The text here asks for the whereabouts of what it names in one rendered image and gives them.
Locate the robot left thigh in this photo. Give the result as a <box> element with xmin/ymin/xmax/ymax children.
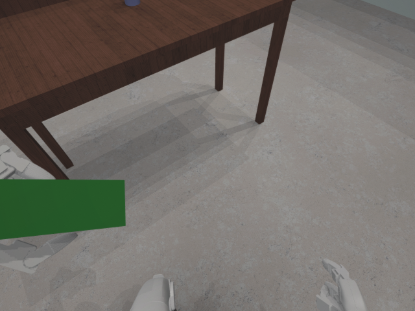
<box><xmin>130</xmin><ymin>277</ymin><xmax>175</xmax><ymax>311</ymax></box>

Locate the table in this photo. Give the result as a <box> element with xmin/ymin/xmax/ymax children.
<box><xmin>0</xmin><ymin>0</ymin><xmax>295</xmax><ymax>179</ymax></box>

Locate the left robot hand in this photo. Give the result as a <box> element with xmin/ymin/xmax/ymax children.
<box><xmin>0</xmin><ymin>145</ymin><xmax>78</xmax><ymax>274</ymax></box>

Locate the sponge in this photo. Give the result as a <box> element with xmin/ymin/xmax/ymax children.
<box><xmin>0</xmin><ymin>179</ymin><xmax>126</xmax><ymax>240</ymax></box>

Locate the right robot hand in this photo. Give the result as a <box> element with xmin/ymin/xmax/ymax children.
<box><xmin>316</xmin><ymin>259</ymin><xmax>368</xmax><ymax>311</ymax></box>

